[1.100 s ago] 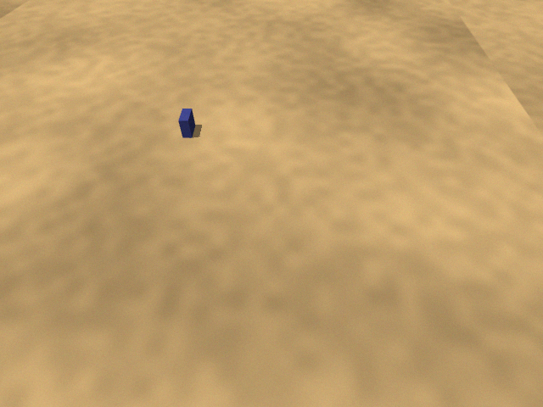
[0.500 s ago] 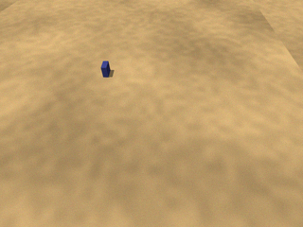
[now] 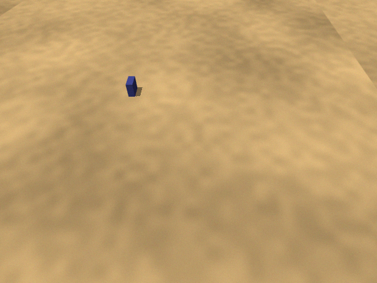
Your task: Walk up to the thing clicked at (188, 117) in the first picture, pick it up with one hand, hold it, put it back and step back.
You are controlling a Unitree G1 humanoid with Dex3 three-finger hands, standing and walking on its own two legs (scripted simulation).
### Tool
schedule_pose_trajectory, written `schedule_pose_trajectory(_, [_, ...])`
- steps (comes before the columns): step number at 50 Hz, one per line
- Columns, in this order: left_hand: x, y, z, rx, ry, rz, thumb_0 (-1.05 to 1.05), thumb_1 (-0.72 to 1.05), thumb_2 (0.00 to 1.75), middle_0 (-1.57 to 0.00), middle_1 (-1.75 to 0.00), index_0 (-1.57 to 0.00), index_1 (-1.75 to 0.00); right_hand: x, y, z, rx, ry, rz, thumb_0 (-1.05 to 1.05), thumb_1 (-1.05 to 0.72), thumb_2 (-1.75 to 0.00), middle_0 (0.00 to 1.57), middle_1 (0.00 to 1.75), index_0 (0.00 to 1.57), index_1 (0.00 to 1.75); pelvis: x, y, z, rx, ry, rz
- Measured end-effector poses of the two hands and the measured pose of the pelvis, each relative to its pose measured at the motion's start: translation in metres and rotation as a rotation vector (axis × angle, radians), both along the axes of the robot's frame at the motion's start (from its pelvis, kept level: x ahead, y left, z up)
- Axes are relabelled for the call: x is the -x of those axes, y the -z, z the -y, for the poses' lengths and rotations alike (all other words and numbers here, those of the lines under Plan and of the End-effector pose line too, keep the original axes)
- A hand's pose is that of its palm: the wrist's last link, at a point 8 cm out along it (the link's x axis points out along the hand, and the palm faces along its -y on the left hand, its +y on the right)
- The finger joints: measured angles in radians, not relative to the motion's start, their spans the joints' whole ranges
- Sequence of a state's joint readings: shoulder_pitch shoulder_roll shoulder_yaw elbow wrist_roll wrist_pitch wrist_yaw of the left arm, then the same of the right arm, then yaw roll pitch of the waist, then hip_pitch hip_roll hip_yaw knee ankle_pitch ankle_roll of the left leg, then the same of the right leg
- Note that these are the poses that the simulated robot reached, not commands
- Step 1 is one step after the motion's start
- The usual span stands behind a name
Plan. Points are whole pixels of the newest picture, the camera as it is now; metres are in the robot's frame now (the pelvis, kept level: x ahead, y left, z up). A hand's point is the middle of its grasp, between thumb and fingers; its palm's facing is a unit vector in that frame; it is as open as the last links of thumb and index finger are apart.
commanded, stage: stand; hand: left
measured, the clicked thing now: (131, 86) +1.67 +0.51 -0.72
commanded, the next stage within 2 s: walk up in 0.02 s
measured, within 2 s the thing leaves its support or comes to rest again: neither
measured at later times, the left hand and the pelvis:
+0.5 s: hand out of the picture +0.15 +0.41 -0.18, palm faces +0.08 -0.93 -0.36, open 7.3 cm; pelvis +0.13 +0.11 -0.03, yaw +7 degrees
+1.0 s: hand (74, 160) +0.49 +0.39 -0.13, palm faces +0.15 -0.92 -0.35, open 7.3 cm; pelvis +0.40 +0.11 -0.02, yaw +10 degrees
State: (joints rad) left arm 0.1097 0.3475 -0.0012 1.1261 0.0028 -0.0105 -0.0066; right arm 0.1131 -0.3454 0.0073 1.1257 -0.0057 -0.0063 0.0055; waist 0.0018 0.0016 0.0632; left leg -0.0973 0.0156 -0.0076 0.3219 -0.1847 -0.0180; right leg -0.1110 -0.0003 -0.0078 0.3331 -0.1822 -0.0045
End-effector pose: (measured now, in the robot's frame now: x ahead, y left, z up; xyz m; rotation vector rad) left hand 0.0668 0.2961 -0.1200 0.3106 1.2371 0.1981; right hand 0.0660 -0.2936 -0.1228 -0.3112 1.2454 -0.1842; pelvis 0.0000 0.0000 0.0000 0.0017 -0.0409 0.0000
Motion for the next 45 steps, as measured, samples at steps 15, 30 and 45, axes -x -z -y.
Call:
schedule_pose_trajectory(15, [0.023,-0.009,-0.086,-0.053,-0.125,0.029,0.0,0.9,0.9,-0.2,-0.3,-0.21,-0.3,-0.09,-0.026,-0.007,0.057,-0.126,0.071,0.01,-0.9,-0.9,0.2,0.3,0.21,0.3,-0.05,0.007,-0.044,0.027,-0.094,-0.004])
schedule_pose_trajectory(30, [-0.147,0.006,-0.157,0.025,-0.052,0.12,0.01,0.91,0.9,-0.2,-0.3,-0.2,-0.3,-0.158,-0.026,-0.1,0.062,-0.086,0.065,0.01,-0.9,-0.9,0.21,0.3,0.21,0.3,-0.169,0.011,-0.124,-0.011,-0.128,0.016])
schedule_pose_trajectory(45, [-0.371,-0.01,-0.149,-0.043,-0.026,0.213,0.0,0.91,0.9,-0.2,-0.3,-0.21,-0.3,-0.31,0.025,-0.09,0.023,-0.094,-0.056,0.01,-0.9,-0.9,0.21,0.3,0.21,0.3,-0.35,0.033,-0.116,0.014,-0.155,-0.011])
